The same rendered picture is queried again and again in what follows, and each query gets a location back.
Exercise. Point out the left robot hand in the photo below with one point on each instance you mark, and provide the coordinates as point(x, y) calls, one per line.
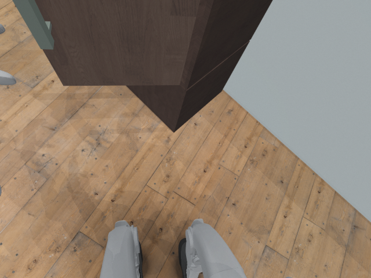
point(5, 78)

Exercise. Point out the handle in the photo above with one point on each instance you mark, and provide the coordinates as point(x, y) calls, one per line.
point(40, 29)

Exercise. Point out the cupboard door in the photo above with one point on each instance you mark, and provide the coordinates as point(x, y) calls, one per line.
point(119, 42)

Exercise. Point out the right robot shin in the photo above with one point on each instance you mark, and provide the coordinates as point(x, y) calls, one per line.
point(193, 263)

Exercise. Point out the left robot thigh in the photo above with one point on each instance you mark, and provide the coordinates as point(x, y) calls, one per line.
point(122, 246)

